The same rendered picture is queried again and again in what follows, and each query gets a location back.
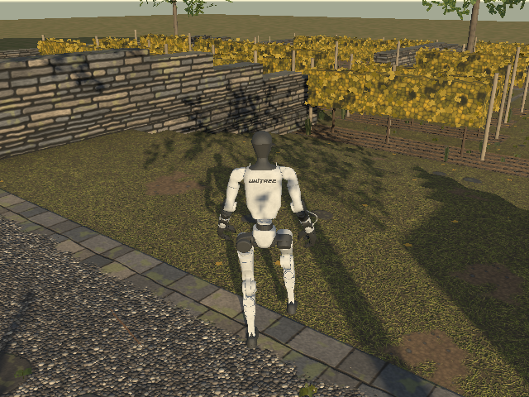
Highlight right robot hand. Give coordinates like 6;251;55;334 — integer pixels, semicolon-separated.
298;228;317;248

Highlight robot head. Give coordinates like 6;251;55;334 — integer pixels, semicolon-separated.
249;131;277;170

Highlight right robot forearm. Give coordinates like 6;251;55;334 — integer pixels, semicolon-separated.
296;199;314;233

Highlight robot left upper arm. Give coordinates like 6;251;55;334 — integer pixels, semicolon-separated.
223;167;245;212

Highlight humanoid robot torso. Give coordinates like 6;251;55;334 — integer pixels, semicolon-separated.
244;162;283;248

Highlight robot right upper arm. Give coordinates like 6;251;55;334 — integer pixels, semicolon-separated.
280;166;304;213

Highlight left robot hand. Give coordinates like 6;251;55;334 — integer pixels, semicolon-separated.
217;225;236;240

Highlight left robot forearm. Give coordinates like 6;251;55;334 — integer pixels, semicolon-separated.
218;200;232;228

